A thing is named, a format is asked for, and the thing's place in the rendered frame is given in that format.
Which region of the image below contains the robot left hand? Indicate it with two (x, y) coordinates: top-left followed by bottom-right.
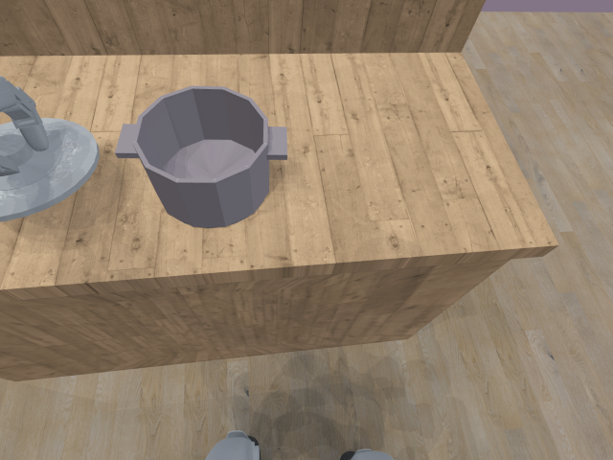
(0, 76), (49, 176)

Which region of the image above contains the left robot thigh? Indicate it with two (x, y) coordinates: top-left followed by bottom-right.
(205, 437), (260, 460)

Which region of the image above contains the table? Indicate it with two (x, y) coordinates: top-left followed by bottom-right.
(0, 0), (559, 381)

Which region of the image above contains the pot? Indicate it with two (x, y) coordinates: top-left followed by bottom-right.
(115, 86), (287, 228)

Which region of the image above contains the knob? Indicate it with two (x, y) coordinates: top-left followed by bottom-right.
(0, 134), (33, 167)

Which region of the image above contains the robot left shin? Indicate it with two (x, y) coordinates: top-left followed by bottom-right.
(225, 430), (252, 442)

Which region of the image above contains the lid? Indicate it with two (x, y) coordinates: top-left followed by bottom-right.
(0, 118), (100, 221)

